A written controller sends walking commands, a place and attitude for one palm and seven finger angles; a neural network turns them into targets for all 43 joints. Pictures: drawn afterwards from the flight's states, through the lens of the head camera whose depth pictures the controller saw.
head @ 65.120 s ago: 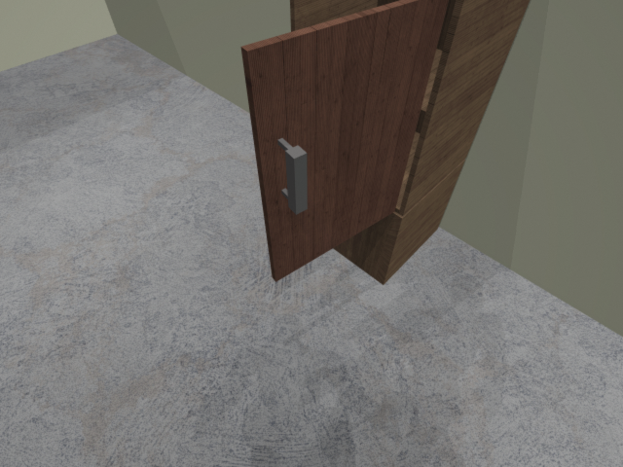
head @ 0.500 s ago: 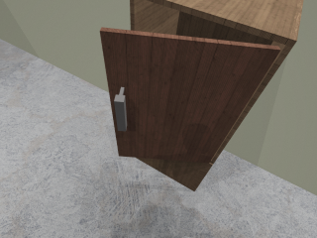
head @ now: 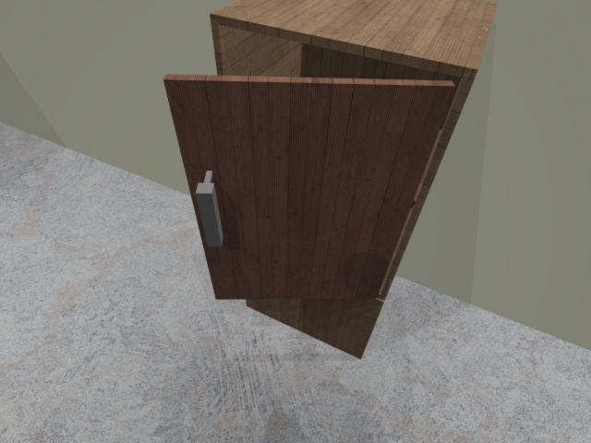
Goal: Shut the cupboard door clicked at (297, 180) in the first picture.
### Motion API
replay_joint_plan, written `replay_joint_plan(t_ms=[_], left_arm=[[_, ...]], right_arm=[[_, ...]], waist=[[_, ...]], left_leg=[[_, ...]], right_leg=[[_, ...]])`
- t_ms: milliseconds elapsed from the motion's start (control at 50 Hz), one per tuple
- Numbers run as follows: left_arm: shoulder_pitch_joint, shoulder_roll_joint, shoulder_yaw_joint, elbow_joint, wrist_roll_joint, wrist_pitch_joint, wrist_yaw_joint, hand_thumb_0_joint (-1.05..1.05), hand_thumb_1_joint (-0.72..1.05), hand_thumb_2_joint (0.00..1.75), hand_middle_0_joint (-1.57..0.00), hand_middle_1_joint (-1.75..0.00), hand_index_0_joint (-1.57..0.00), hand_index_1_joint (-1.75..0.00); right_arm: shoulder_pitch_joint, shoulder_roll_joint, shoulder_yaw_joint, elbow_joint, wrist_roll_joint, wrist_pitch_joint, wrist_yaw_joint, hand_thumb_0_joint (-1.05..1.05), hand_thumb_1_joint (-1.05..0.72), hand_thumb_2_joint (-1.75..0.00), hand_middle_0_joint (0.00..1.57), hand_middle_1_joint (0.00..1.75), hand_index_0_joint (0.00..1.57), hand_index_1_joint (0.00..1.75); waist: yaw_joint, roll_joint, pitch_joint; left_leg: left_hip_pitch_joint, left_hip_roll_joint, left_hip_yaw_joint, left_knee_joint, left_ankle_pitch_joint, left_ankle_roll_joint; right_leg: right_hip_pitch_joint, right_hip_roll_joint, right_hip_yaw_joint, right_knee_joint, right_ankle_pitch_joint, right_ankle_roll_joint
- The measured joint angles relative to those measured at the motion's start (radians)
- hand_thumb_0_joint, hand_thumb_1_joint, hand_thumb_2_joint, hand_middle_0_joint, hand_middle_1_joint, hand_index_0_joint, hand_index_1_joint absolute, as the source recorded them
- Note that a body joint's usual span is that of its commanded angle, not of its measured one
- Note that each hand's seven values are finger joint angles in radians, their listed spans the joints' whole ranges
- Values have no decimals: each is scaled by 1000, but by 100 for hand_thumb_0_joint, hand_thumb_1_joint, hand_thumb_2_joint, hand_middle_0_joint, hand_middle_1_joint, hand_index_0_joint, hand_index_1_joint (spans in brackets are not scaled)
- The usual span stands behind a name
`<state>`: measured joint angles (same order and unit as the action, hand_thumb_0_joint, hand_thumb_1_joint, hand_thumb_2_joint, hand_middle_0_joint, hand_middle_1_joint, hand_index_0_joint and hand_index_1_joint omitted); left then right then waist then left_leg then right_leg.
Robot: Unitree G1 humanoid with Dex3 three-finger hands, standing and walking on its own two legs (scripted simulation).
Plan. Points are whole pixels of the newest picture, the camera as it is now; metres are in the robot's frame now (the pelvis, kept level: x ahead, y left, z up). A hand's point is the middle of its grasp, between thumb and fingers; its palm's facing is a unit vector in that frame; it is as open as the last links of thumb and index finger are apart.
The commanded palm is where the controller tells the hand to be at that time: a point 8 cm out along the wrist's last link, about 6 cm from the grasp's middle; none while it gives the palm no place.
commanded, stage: come to a stop and stand still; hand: left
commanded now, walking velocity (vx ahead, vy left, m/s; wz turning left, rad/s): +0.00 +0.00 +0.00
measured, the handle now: (212, 208) +0.51 +0.18 +0.01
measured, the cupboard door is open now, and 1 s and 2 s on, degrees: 27 27 27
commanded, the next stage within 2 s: look again from close up in 0.24 s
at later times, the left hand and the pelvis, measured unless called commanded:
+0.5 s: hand out of the picture -0.02 +0.18 -0.18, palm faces +0.02 -0.98 -0.18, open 7.4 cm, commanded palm none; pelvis +0.00 +0.02 -0.01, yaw +1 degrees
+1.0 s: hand out of the picture +0.11 +0.23 -0.14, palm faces +0.17 -0.96 -0.22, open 7.4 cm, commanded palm +0.11 +0.26 -0.07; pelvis +0.01 +0.03 -0.01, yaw +1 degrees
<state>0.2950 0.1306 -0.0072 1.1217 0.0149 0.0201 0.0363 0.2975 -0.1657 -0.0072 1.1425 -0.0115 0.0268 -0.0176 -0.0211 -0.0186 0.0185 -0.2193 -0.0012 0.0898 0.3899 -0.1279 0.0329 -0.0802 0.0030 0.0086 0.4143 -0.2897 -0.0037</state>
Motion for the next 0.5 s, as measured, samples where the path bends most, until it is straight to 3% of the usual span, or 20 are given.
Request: replay_joint_plan(t_ms=[340,400,500], left_arm=[[36,-15,10,24,-6,-6,0,1,91,90,-20,-30,-20,-30],[46,-23,-5,9,4,-30,11,1,91,90,-20,-30,-20,-30],[49,-15,-7,-18,4,-42,13,1,91,90,-20,-30,-20,-30]], right_arm=[[58,57,3,26,-3,-9,-12,1,-91,-90,20,29,20,30],[42,45,7,-12,-7,-15,3,1,-91,-90,20,29,20,30],[16,27,8,-65,-19,-27,4,2,-92,-90,20,30,20,30]], waist=[[0,-6,30],[-3,33,33],[-9,62,18]], left_leg=[[-37,2,-7,7,7,4],[-92,18,-21,93,-33,3],[-127,2,-23,171,-82,27]], right_leg=[[-30,3,-7,-5,12,1],[-47,18,-19,9,6,5],[-77,0,-24,87,-47,16]])
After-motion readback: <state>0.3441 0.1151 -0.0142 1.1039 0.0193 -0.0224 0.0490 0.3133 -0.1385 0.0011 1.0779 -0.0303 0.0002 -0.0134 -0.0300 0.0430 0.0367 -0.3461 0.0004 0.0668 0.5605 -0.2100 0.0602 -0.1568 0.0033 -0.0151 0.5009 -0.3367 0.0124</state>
